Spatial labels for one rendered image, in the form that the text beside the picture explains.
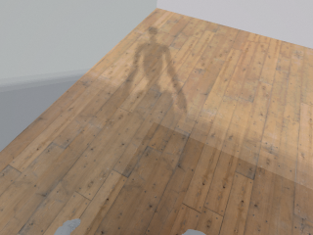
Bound left robot hand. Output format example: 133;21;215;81
54;218;81;235

